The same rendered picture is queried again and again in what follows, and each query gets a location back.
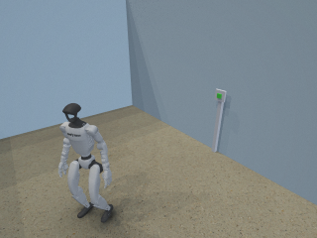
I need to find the robot left upper arm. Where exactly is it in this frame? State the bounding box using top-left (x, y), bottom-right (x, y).
top-left (84, 125), bottom-right (105, 150)

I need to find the robot right upper arm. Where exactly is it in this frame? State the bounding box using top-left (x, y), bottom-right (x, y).
top-left (59, 121), bottom-right (71, 145)

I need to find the humanoid robot head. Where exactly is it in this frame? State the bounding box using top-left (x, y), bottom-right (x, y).
top-left (62, 103), bottom-right (87, 129)

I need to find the panel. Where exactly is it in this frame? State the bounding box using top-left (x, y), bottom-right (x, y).
top-left (211, 89), bottom-right (227, 153)

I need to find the left robot forearm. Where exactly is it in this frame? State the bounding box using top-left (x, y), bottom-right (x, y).
top-left (100, 142), bottom-right (110, 171)

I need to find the left robot hand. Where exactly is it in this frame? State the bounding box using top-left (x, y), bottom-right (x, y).
top-left (102, 169), bottom-right (112, 188)

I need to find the right robot hand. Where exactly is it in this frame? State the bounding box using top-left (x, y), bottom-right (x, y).
top-left (58, 161), bottom-right (68, 178)

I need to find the right robot forearm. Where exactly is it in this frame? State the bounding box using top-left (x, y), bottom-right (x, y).
top-left (60, 143), bottom-right (71, 162)

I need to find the robot right shin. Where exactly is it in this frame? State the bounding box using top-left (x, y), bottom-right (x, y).
top-left (72, 192), bottom-right (90, 208)

